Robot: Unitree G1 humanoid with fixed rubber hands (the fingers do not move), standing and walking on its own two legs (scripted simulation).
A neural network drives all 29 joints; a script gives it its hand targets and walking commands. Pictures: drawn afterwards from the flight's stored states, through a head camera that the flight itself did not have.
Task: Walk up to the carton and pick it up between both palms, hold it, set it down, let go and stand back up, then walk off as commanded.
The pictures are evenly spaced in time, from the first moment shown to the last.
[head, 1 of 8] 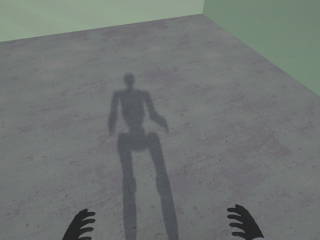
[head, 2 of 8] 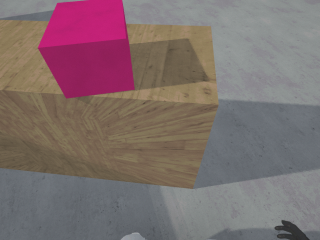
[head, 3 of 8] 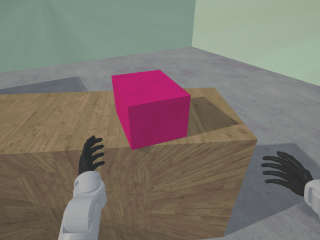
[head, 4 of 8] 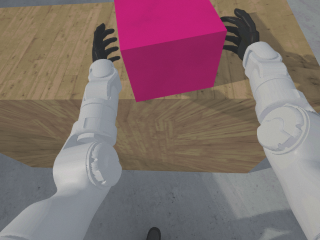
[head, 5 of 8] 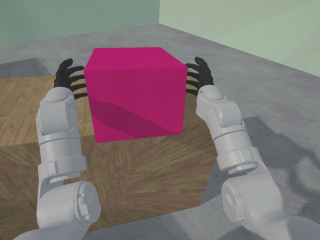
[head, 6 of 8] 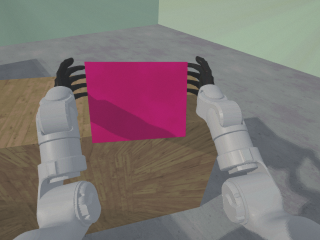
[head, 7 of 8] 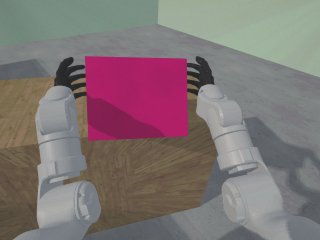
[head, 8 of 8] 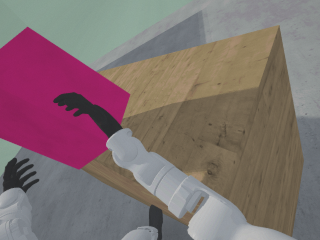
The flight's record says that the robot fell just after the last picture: yes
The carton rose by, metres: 0.11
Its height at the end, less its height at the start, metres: +0.09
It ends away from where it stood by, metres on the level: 0.10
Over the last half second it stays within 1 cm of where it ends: no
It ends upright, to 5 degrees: no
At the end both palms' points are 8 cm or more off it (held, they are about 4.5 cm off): yes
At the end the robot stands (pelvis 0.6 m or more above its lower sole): yes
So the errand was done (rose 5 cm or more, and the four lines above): no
